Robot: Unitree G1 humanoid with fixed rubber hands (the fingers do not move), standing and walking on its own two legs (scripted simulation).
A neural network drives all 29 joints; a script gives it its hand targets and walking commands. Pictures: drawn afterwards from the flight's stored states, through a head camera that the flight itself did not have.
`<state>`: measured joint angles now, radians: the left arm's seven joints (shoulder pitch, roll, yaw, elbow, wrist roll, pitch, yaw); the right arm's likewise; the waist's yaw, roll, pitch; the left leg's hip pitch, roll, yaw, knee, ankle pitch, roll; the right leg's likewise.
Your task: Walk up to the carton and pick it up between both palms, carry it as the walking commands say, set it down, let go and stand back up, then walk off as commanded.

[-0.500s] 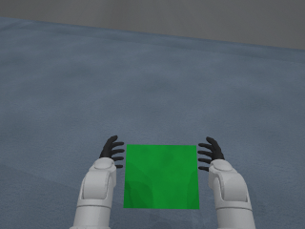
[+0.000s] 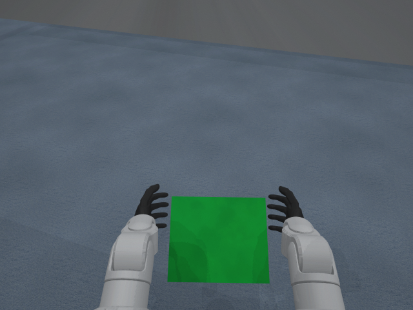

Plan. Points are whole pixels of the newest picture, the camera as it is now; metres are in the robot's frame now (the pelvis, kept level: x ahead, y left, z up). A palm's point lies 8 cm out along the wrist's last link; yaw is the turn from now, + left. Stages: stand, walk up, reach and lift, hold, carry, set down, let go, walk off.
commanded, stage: carry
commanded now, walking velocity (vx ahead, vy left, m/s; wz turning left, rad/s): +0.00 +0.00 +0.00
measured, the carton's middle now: (216, 236) +0.32 +0.00 -0.07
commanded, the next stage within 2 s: hold in 0.60 s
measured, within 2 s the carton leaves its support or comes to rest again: neither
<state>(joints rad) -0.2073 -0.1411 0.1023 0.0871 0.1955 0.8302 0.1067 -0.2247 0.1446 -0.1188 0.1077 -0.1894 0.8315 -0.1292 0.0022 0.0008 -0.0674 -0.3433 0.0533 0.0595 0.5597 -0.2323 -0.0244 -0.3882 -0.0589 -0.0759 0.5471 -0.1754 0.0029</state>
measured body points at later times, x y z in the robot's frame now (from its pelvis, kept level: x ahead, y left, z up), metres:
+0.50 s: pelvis +0.01 +0.00 +0.00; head -0.01 +0.00 +0.45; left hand +0.30 +0.14 +0.04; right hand +0.31 -0.14 +0.04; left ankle +0.04 +0.13 -0.73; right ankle +0.07 -0.12 -0.73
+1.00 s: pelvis +0.03 -0.01 +0.01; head -0.03 -0.02 +0.46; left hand +0.33 +0.15 +0.06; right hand +0.34 -0.14 +0.06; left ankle +0.04 +0.13 -0.73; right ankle +0.07 -0.12 -0.73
